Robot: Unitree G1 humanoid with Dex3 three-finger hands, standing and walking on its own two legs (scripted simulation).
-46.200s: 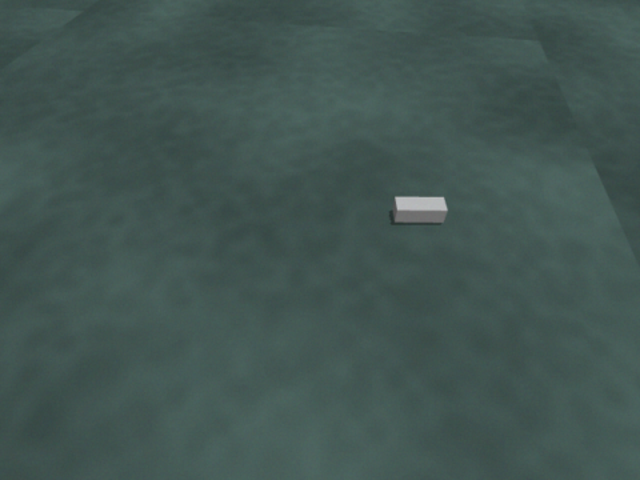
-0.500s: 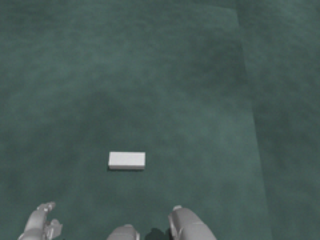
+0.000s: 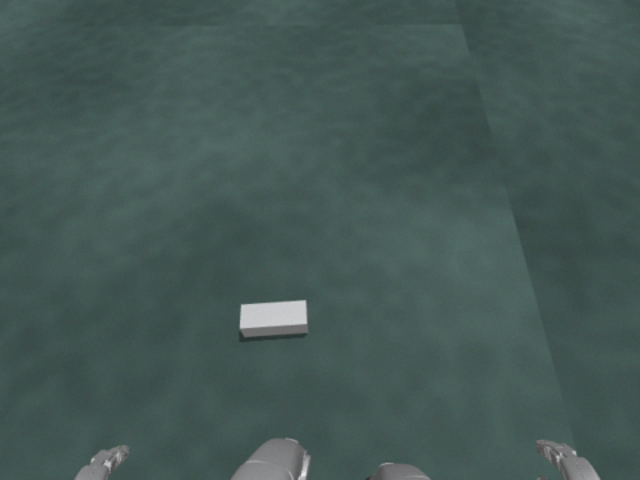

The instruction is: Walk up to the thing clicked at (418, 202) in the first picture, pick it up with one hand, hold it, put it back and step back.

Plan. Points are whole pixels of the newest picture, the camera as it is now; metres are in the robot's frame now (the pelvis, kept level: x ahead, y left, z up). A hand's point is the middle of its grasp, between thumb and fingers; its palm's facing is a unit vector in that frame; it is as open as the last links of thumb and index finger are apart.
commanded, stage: step back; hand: left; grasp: from above
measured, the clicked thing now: (274, 318) +0.61 +0.20 -0.73
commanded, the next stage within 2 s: none
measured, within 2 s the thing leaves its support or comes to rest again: neither
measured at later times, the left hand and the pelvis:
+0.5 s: hand out of the picture -0.08 +0.28 -0.16, palm faces +0.00 -0.92 -0.39, open 7.4 cm; pelvis -0.16 +0.00 -0.01, yaw -1 degrees
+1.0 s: hand out of the picture -0.21 +0.24 -0.15, palm faces +0.07 -0.91 -0.40, open 7.4 cm; pelvis -0.34 -0.04 -0.02, yaw +4 degrees
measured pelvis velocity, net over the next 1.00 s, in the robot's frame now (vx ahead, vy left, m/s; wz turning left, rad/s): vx -0.34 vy -0.04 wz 0.07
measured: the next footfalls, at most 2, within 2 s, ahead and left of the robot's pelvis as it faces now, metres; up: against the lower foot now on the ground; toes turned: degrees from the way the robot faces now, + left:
left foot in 0.18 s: -0.03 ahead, +0.13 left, +0.00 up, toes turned +0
right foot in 0.58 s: -0.18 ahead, -0.15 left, +0.00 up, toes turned +1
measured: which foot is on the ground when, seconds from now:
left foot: up 0.00-0.16, down 0.18-0.62, up 0.64-0.92, down 0.94-1.00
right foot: down 0.00-0.20, up 0.22-0.56, down 0.58-0.96, up 0.98-1.00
